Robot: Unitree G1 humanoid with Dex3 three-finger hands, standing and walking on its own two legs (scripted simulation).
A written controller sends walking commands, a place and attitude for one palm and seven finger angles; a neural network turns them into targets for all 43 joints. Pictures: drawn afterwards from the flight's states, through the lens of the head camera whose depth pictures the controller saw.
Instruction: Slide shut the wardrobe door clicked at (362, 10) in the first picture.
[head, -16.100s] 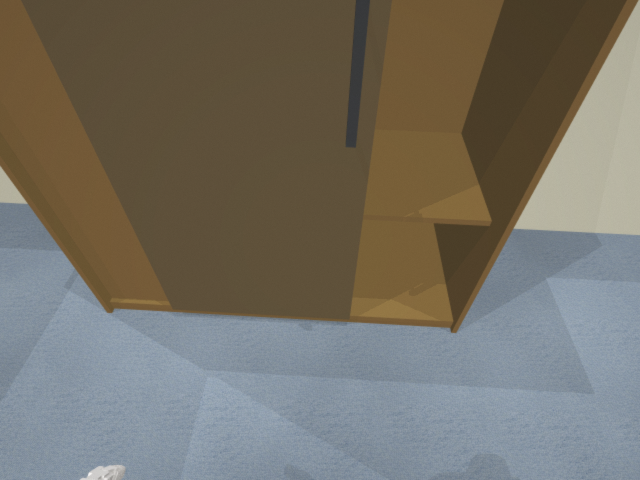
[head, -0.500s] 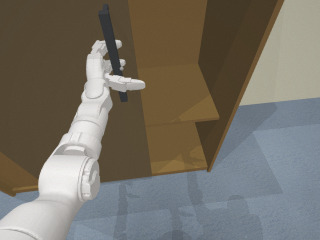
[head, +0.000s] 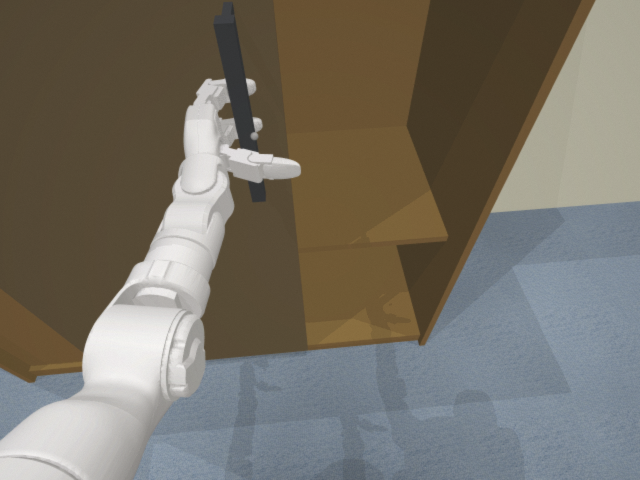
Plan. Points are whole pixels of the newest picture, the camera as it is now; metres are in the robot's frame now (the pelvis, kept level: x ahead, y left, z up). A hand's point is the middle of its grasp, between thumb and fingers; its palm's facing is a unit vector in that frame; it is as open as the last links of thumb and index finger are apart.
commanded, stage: slide the fingers in behind the handle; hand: left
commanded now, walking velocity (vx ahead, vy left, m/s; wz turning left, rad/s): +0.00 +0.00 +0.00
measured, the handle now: (245, 116) +0.54 +0.08 +0.17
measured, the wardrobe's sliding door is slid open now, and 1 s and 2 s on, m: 0.37 0.37 0.37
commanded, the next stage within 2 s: grip the handle and tug to test in 0.06 s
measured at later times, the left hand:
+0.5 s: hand (259, 133) +0.49 +0.05 +0.18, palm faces +0.05 -1.00 +0.01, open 11.2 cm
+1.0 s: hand (261, 135) +0.48 +0.05 +0.18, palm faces +0.06 -1.00 +0.01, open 5.5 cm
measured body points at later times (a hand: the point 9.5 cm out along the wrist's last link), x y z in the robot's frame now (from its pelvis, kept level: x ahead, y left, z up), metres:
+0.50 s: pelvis +0.00 +0.00 +0.00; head +0.03 -0.01 +0.45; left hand +0.48 +0.11 +0.18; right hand +0.04 -0.25 -0.13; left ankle +0.01 +0.11 -0.73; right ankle -0.03 -0.08 -0.73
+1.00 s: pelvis +0.00 +0.00 +0.00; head +0.03 -0.02 +0.45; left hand +0.47 +0.11 +0.18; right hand +0.04 -0.26 -0.13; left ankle +0.01 +0.11 -0.73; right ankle -0.03 -0.08 -0.73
